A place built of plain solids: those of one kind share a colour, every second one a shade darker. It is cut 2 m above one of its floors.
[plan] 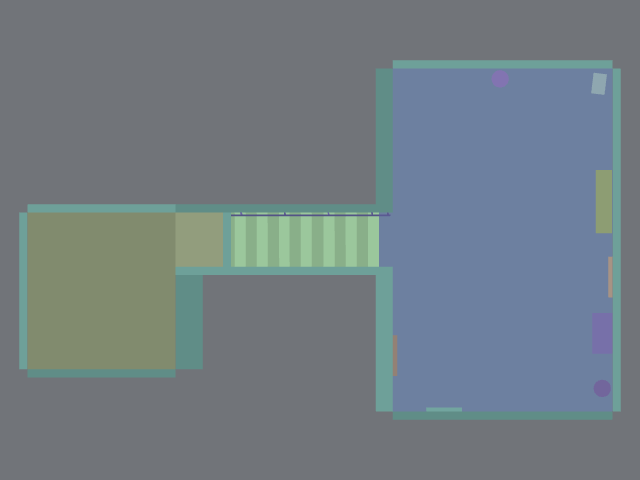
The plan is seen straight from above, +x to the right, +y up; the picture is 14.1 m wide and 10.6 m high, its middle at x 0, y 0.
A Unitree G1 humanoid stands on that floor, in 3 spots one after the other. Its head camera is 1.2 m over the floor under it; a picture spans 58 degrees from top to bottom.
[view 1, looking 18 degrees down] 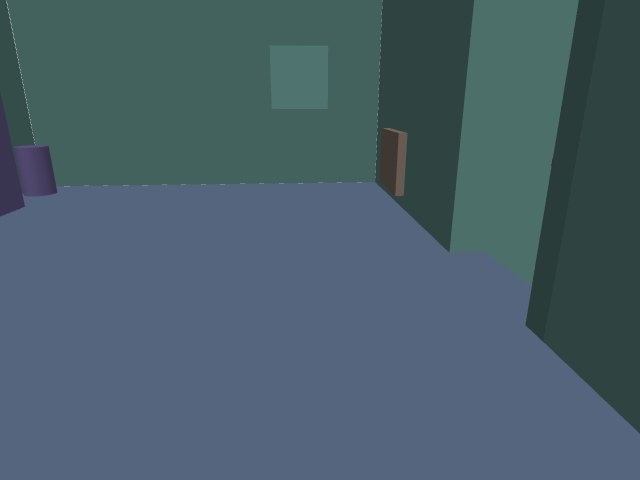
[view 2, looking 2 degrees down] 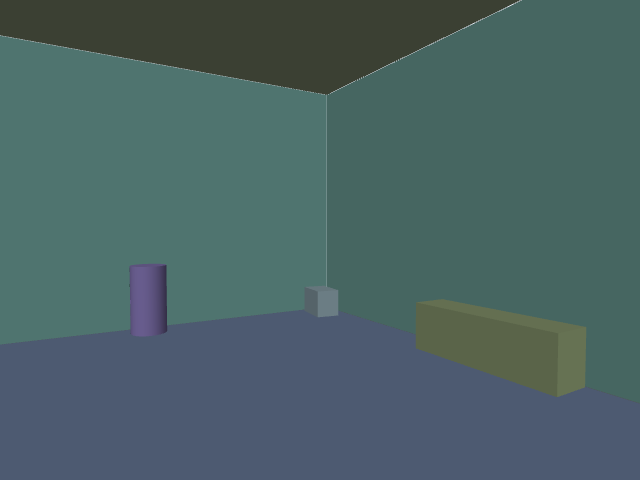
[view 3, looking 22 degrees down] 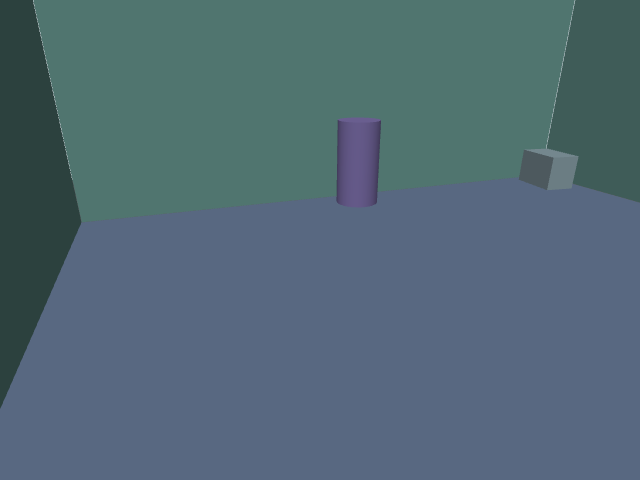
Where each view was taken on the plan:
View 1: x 2.90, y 2.68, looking -94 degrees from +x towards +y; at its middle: floor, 3.88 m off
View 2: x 3.14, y -1.55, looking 59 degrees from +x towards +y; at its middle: wall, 6.23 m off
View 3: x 2.30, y -0.03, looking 70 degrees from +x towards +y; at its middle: floor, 3.20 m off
